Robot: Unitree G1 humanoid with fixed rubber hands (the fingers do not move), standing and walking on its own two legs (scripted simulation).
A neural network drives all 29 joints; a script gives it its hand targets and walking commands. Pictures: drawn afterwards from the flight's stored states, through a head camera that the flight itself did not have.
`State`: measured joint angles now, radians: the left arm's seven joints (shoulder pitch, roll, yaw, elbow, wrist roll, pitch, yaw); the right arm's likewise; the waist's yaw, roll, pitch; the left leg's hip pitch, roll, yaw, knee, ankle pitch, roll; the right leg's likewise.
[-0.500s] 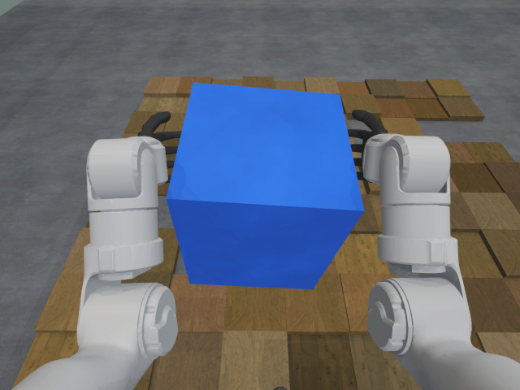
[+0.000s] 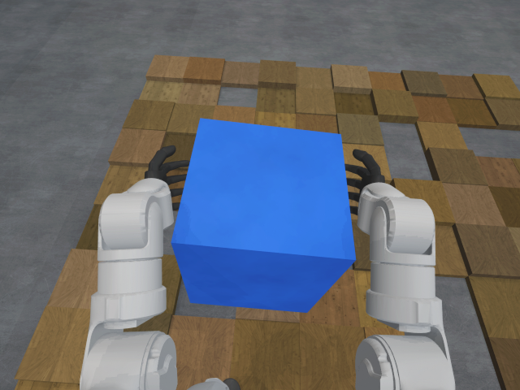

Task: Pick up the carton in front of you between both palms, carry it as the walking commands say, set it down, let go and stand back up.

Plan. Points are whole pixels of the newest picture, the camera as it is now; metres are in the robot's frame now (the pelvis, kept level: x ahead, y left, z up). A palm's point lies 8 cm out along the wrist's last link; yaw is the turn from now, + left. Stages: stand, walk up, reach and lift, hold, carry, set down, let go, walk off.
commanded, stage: carry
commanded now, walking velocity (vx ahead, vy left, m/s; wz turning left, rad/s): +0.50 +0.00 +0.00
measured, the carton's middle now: (259, 225) +0.37 +0.00 +0.02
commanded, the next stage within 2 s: none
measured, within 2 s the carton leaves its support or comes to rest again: neither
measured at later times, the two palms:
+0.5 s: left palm (194, 59) +0.66 +0.12 +0.12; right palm (348, 57) +0.68 -0.17 +0.12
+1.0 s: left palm out of the picture +1.02 +0.15 +0.09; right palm out of the picture +0.99 -0.15 +0.09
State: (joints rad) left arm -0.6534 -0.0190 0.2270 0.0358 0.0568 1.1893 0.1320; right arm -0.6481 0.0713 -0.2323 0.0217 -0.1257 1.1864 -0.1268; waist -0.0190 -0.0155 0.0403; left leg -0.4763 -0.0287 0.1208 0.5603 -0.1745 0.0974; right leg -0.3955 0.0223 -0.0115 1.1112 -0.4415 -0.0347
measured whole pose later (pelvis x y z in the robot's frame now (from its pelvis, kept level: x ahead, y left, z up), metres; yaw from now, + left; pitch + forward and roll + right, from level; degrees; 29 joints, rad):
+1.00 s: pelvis +0.65 +0.02 +0.01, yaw -1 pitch +5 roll +0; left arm -0.66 0.00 0.20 0.14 0.06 1.20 0.14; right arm -0.63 0.03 -0.20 0.11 -0.08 1.20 -0.15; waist -0.04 -0.02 0.03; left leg -0.45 0.01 0.14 0.52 -0.16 0.08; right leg -0.48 -0.02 -0.01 1.12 -0.41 -0.01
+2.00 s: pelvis +1.27 -0.03 +0.00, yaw -3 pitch +4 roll -1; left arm -0.64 -0.03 0.22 0.04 0.09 1.20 0.14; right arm -0.64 0.02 -0.18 0.06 -0.05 1.20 -0.17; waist -0.07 0.01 0.04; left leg -0.42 -0.02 0.15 0.51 -0.17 0.11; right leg -0.58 -0.01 -0.01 1.14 -0.39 -0.02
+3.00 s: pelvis +1.86 -0.11 +0.00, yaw -2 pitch +5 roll +1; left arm -0.71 -0.05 0.28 -0.11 0.08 1.22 0.15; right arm -0.71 0.06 -0.19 -0.09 -0.07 1.26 -0.19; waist -0.07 0.00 0.15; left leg -0.52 -0.04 0.14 0.58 -0.14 0.04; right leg -0.60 -0.01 0.03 1.26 -0.39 -0.03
